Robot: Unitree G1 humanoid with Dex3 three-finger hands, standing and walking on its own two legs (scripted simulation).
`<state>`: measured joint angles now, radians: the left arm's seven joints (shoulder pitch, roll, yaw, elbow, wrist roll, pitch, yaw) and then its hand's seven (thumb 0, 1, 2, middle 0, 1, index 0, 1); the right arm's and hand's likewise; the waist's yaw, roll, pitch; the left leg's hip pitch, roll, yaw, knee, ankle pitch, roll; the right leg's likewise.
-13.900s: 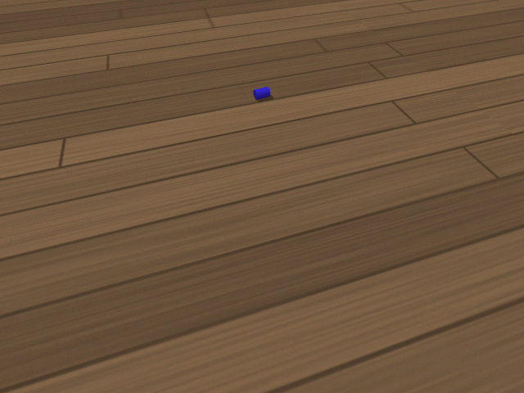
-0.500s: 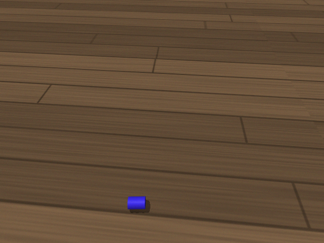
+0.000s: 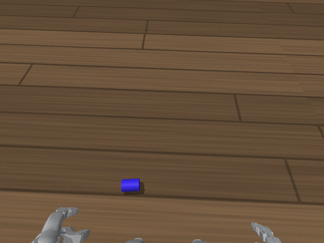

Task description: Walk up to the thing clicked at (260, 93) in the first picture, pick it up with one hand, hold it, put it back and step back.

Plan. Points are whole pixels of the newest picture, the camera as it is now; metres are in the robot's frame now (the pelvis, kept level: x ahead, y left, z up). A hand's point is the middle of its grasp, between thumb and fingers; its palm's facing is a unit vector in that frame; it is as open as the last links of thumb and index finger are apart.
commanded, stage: rise first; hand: left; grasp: from above
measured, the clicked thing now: (130, 185) +0.46 +0.20 -0.72
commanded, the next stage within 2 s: none
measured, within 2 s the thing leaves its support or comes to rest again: neither
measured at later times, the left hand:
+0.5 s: hand out of the picture +0.13 +0.26 -0.20, palm faces -0.13 -0.88 -0.45, open 13.9 cm
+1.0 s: hand (90, 226) +0.20 +0.28 -0.34, palm faces -0.41 -0.61 -0.68, open 14.0 cm
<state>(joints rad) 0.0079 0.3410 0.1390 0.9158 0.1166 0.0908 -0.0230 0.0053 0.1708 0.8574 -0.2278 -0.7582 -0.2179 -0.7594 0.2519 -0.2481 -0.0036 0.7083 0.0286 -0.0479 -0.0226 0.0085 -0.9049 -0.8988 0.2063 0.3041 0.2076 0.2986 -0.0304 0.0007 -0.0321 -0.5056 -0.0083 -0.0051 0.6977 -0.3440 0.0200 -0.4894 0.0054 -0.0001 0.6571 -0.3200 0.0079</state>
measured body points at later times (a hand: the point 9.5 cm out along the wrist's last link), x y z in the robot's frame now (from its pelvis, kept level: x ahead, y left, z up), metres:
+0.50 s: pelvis +0.00 -0.01 -0.07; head +0.10 +0.00 +0.37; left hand +0.14 +0.31 -0.17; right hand +0.18 -0.26 -0.15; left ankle +0.00 +0.10 -0.72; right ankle +0.00 -0.13 -0.72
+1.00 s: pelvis -0.04 -0.01 -0.20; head +0.12 +0.00 +0.22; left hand +0.22 +0.31 -0.30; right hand +0.15 -0.28 -0.30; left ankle +0.00 +0.10 -0.72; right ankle +0.00 -0.13 -0.72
